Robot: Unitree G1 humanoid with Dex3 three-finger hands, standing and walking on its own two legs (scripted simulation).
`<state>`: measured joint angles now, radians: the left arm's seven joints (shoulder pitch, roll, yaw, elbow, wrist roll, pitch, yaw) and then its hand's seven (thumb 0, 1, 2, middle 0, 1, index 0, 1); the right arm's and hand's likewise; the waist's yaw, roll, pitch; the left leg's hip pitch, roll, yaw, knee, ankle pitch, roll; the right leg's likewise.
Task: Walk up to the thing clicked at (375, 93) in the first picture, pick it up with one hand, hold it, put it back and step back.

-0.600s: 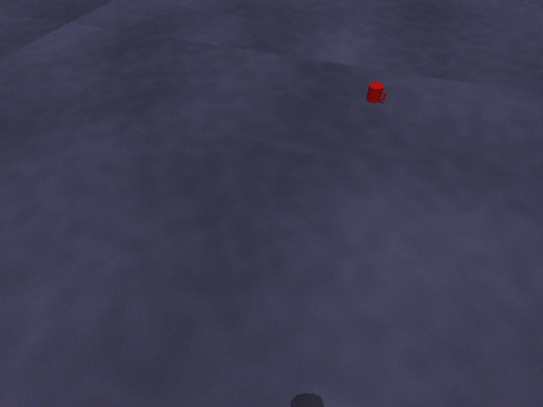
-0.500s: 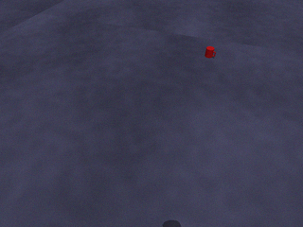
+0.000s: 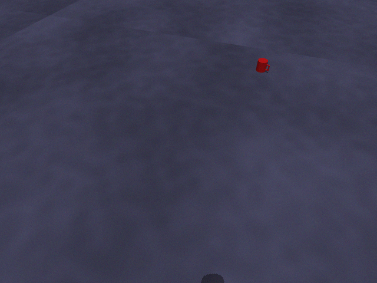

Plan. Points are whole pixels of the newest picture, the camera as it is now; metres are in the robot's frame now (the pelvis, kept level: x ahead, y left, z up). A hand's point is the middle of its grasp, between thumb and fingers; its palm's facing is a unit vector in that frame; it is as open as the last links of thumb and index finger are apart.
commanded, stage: stand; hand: left
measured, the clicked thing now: (263, 66) +2.03 -0.74 -0.73
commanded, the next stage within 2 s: walk up in 0.52 s
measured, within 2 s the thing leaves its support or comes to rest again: neither
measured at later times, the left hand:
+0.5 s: hand out of the picture +0.07 +0.25 -0.16, palm faces -0.03 -0.94 -0.34, open 7.4 cm
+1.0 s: hand (128, 216) +0.31 +0.18 -0.12, palm faces -0.29 -0.80 -0.52, open 7.4 cm
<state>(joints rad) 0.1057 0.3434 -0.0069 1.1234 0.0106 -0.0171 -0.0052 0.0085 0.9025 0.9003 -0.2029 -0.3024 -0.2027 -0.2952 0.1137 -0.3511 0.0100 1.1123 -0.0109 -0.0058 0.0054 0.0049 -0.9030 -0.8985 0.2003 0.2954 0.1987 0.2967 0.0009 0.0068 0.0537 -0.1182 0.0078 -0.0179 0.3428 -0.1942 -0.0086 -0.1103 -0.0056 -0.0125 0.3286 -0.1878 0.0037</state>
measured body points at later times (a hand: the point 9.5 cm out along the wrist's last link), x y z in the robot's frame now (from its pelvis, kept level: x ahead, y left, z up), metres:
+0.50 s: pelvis +0.00 +0.00 +0.00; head +0.02 +0.00 +0.45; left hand +0.08 +0.30 -0.13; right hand +0.08 -0.29 -0.13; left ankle +0.00 +0.12 -0.75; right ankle -0.01 -0.12 -0.75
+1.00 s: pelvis +0.14 -0.08 -0.03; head +0.10 -0.13 +0.42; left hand +0.32 +0.22 -0.08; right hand +0.15 -0.45 -0.15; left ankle +0.14 +0.08 -0.68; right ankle +0.10 -0.21 -0.75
